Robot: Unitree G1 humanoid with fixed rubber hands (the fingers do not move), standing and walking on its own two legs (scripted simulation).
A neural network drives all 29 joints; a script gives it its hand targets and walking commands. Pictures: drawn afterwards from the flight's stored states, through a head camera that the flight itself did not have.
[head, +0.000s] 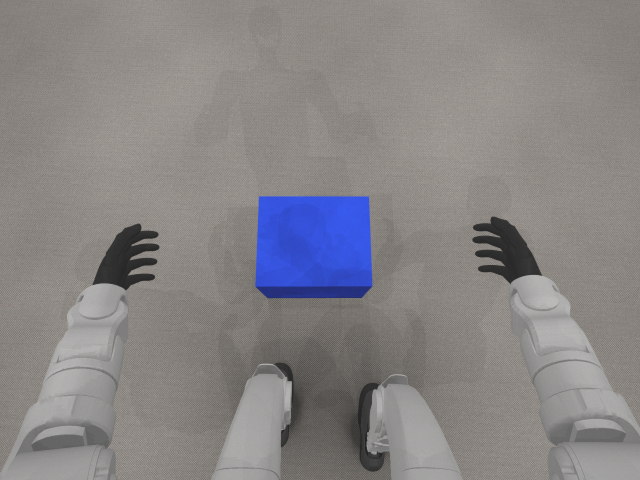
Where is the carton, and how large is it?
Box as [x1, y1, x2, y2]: [255, 196, 371, 297]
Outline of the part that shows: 259,196 255,286 267,297 361,297 371,286 368,196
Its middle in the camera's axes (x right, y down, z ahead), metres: -0.02 +0.02 +1.01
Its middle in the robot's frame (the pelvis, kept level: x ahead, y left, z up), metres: +0.50 +0.03 -0.58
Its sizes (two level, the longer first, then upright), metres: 0.264 0.217 0.222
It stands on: the floor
